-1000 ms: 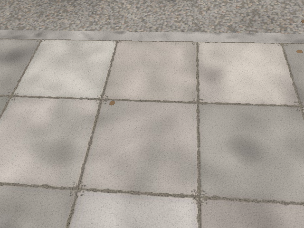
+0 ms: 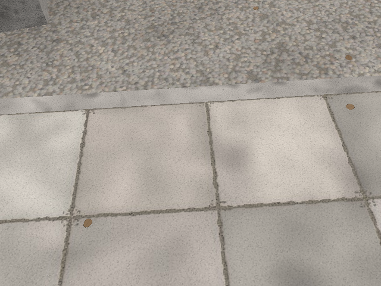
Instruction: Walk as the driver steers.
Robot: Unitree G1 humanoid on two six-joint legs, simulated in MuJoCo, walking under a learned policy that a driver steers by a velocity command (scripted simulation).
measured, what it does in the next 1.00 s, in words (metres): walks ahead: left foot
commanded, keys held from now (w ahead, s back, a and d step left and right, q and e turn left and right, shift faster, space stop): no key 0.52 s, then w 0.48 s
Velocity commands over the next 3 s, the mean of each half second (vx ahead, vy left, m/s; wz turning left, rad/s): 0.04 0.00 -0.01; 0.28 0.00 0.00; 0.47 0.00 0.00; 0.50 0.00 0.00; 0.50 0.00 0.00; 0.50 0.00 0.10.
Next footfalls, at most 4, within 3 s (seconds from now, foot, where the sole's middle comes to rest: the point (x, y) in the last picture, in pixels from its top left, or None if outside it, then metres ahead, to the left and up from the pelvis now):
0.16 left None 0.09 0.15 -0.77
1.20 left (158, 273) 0.49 0.16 -0.76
1.76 right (225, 195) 0.78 -0.09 -0.77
2.28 left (166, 134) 1.10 0.14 -0.77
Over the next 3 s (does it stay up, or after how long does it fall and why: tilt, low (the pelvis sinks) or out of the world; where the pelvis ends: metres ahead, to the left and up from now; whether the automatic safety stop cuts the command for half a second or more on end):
stays up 1.31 -0.02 0.01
